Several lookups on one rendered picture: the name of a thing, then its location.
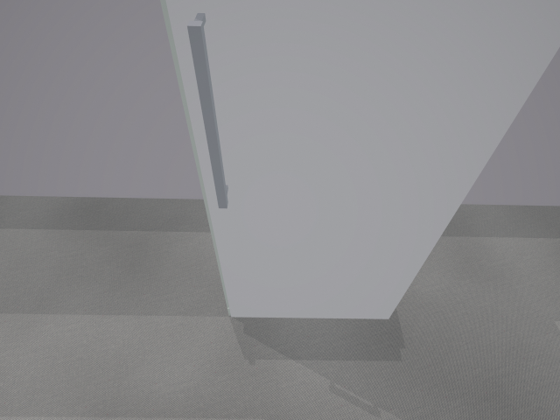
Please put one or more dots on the handle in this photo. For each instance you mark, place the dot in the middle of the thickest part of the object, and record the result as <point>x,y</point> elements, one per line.
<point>201,66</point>

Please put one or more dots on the fridge door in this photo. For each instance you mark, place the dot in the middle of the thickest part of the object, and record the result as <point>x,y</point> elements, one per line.
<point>350,133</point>

